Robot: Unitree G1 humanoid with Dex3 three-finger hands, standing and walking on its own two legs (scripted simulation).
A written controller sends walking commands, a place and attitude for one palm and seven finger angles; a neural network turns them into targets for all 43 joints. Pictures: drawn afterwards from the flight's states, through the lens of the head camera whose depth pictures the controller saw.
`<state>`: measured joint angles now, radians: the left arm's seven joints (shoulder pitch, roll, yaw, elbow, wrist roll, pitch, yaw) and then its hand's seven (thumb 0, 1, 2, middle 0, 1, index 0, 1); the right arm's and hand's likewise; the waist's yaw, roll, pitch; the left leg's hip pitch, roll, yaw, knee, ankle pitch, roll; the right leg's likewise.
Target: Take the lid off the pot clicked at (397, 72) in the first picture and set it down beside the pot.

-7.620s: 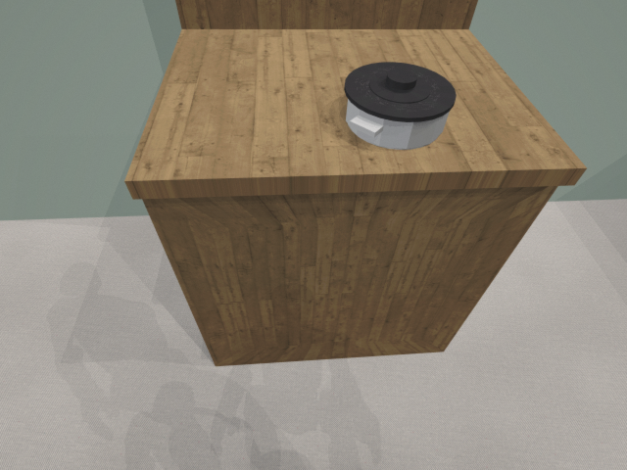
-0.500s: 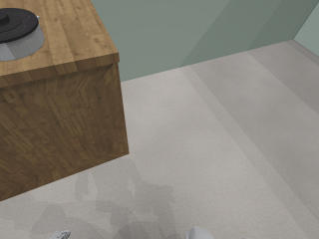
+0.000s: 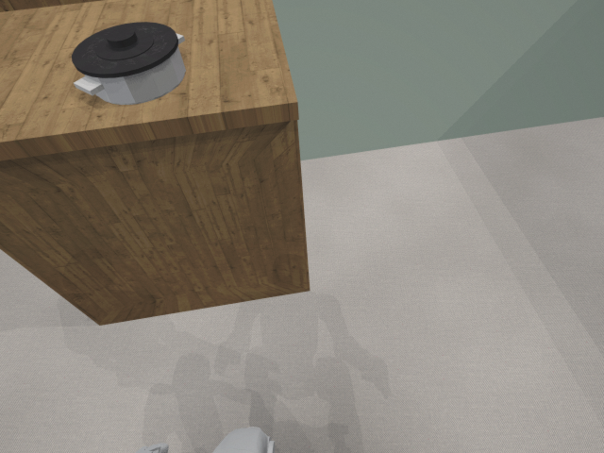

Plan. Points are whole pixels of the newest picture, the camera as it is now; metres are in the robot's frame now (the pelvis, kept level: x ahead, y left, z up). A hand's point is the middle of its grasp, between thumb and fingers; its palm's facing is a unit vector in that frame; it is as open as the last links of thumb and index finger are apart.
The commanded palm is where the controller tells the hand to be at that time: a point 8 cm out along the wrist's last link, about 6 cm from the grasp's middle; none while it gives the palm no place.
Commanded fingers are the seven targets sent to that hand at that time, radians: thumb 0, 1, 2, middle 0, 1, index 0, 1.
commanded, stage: turn to face it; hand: left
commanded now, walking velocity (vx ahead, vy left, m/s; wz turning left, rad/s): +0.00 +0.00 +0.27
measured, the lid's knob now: (121, 37) +0.78 +0.37 +0.15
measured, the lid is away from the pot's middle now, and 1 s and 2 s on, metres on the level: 0.00 0.00 0.00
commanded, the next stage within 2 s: take the last steps up to it in 0.12 s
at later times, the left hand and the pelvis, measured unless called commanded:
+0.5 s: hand out of the picture +0.06 +0.24 -0.16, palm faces +0.14 -0.96 -0.23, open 7.4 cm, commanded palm none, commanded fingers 0.00 0.90 0.90 -0.20 -0.30 -0.20 -0.30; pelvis +0.03 +0.03 +0.00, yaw +8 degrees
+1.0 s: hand out of the picture +0.06 +0.20 -0.17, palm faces +0.31 -0.94 -0.17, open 7.4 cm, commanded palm none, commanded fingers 0.00 0.90 0.90 -0.20 -0.30 -0.20 -0.30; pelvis +0.18 +0.07 +0.00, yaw +12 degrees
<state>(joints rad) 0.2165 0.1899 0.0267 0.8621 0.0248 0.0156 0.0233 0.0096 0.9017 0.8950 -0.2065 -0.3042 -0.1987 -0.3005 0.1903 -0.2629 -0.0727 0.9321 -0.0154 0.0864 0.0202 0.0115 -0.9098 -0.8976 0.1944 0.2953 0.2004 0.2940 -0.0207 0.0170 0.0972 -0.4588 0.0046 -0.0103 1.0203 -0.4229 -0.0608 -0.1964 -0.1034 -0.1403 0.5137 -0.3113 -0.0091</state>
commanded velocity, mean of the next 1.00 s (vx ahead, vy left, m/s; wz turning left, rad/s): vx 0.23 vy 0.05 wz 0.13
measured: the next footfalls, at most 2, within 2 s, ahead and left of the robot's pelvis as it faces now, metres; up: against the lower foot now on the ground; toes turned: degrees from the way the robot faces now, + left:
left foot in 0.16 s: +0.02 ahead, +0.14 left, +0.00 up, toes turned +6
right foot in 0.58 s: +0.12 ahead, -0.08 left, +0.00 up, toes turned +2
